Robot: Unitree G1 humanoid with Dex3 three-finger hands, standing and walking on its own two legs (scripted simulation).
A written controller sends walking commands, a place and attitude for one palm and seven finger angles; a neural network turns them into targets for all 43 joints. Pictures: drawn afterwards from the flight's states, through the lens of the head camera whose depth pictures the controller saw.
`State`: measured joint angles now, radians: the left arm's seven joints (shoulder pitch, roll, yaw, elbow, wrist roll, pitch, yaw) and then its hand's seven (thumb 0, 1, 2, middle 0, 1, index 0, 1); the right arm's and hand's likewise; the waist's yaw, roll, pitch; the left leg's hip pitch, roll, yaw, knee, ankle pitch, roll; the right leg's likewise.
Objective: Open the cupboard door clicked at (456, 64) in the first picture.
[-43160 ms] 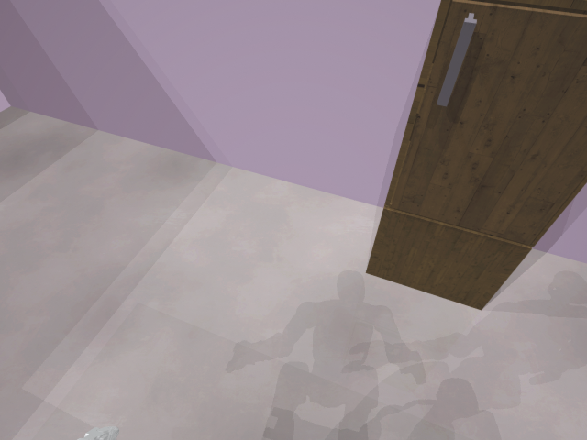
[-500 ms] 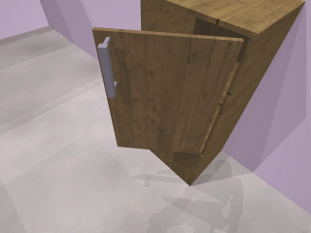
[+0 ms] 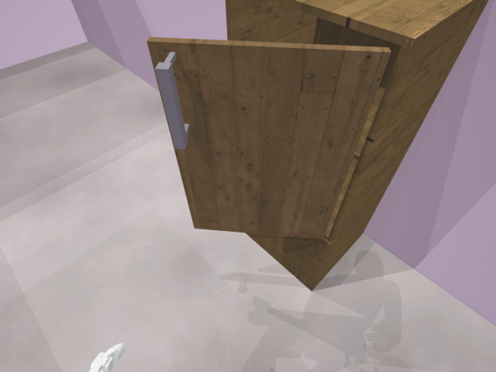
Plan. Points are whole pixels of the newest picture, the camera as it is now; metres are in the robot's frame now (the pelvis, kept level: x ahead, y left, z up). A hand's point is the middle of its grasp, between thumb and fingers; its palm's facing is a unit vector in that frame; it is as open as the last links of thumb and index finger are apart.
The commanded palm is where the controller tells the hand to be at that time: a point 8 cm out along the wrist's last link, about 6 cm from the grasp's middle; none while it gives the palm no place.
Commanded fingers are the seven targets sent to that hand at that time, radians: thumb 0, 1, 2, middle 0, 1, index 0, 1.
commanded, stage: raise the hand with hooked fingers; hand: left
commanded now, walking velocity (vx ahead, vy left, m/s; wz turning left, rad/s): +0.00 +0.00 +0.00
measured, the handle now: (176, 103) +0.54 +0.18 +0.15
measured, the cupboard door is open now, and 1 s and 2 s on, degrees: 40 40 40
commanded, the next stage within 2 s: move the hooked fingers beside the handle in 1.98 s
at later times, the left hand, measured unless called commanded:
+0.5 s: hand (122, 334) +0.17 +0.20 +0.02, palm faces +0.02 -1.00 -0.07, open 9.8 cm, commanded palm +0.15 +0.25 +0.03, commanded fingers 0.00 0.15 0.58 -0.25 -0.78 -0.25 -0.78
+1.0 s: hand (81, 272) +0.22 +0.25 +0.09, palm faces +0.01 -1.00 -0.07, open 12.7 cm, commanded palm +0.19 +0.30 +0.10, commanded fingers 0.00 -0.43 0.33 -0.29 -1.15 -0.29 -1.15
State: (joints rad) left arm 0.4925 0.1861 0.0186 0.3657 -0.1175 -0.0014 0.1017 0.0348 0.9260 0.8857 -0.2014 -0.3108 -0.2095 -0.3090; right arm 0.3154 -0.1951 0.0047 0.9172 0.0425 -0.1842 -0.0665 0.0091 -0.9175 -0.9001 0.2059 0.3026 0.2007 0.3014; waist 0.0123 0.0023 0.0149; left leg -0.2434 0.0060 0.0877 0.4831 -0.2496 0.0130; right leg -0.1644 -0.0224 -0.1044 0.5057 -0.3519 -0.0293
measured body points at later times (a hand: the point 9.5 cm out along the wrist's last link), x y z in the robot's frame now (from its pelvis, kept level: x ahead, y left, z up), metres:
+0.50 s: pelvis -0.04 -0.02 -0.05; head +0.00 -0.01 +0.40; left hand +0.16 +0.25 +0.02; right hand +0.16 -0.24 -0.11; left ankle +0.00 +0.11 -0.74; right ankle -0.05 -0.09 -0.74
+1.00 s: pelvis -0.03 +0.01 -0.01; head -0.02 +0.01 +0.44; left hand +0.22 +0.30 +0.10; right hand +0.14 -0.24 -0.08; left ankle +0.00 +0.11 -0.74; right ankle -0.05 -0.09 -0.74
